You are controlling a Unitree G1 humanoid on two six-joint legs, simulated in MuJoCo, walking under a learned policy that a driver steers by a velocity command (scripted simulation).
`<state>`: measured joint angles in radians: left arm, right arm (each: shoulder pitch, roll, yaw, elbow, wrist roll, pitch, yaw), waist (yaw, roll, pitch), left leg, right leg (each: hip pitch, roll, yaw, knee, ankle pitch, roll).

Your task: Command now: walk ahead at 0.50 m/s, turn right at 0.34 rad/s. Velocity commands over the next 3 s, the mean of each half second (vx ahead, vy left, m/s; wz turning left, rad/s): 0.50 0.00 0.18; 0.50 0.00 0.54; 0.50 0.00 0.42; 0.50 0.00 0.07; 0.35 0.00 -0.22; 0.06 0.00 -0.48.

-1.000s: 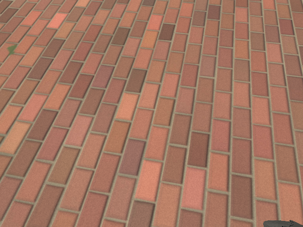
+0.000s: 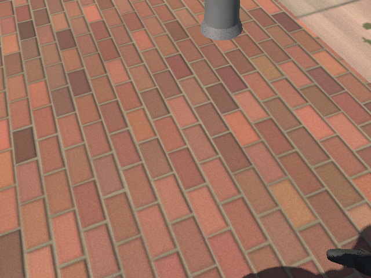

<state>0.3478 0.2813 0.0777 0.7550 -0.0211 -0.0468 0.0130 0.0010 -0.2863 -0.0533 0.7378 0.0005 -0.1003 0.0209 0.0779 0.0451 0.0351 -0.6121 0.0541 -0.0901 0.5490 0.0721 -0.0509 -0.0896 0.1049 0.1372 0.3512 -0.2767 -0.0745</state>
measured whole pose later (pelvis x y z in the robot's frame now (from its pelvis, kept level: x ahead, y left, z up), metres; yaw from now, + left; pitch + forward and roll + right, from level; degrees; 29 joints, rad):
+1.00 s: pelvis +0.55 +0.08 -0.01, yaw +27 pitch +2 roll -3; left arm 0.34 0.30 0.08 0.84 -0.01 -0.08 0.00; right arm 0.09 -0.30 -0.06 0.63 0.02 -0.02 0.05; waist 0.10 0.04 0.04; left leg -0.66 0.09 -0.01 0.69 -0.02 0.02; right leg 0.06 0.01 -0.19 0.24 -0.32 0.02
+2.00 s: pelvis +1.03 +0.40 +0.00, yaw +40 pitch +2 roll -2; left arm 0.36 0.28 0.04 0.85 -0.02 -0.08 -0.01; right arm 0.10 -0.27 -0.04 0.69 0.01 -0.07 0.02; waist 0.09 0.04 0.02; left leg -0.63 0.10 -0.04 0.61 0.04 -0.01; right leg -0.01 0.06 -0.03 0.23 -0.24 -0.04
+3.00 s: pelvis +1.26 +0.64 -0.01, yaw +16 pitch +2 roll +0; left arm 0.15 0.30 0.07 0.65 0.01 0.04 0.02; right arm 0.13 -0.29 -0.06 0.80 0.00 0.01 -0.02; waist 0.02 0.00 0.03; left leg -0.39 0.01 -0.07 0.68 -0.32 -0.06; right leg -0.39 0.10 0.14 0.51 -0.15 -0.03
